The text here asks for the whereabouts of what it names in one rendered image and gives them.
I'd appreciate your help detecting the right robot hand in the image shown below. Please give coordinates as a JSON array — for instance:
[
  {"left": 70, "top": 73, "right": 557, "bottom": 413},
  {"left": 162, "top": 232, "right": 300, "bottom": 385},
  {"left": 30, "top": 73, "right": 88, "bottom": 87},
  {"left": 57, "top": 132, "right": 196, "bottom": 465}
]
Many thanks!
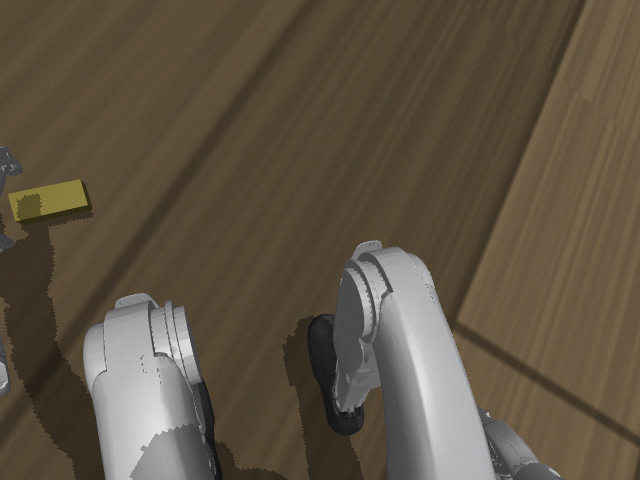
[{"left": 477, "top": 406, "right": 540, "bottom": 480}]

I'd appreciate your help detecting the right robot foot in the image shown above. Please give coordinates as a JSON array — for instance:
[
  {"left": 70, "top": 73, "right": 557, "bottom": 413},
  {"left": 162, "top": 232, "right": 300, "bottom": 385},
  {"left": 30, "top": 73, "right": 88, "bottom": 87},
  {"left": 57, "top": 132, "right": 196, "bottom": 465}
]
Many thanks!
[{"left": 307, "top": 314, "right": 364, "bottom": 436}]

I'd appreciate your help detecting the right robot arm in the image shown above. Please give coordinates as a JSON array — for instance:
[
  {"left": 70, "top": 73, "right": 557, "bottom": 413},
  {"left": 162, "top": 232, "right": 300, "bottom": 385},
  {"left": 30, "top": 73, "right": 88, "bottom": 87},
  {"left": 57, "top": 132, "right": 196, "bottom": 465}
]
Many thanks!
[{"left": 513, "top": 463, "right": 567, "bottom": 480}]

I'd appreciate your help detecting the small box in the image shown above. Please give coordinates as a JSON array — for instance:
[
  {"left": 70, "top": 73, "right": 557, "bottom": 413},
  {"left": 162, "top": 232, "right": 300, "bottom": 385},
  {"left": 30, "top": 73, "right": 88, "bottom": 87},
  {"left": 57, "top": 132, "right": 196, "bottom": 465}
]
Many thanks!
[{"left": 8, "top": 179, "right": 93, "bottom": 225}]

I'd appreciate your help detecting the left robot hand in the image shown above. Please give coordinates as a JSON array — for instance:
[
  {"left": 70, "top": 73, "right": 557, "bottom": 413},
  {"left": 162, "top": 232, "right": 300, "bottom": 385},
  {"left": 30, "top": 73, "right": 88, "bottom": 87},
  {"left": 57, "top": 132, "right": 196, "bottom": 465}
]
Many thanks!
[{"left": 0, "top": 146, "right": 23, "bottom": 252}]

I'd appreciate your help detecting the left robot foot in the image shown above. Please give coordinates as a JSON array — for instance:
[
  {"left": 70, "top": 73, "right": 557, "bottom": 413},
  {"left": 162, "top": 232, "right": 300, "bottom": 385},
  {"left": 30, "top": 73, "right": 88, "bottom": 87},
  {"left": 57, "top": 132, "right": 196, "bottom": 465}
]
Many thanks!
[{"left": 197, "top": 377, "right": 223, "bottom": 480}]

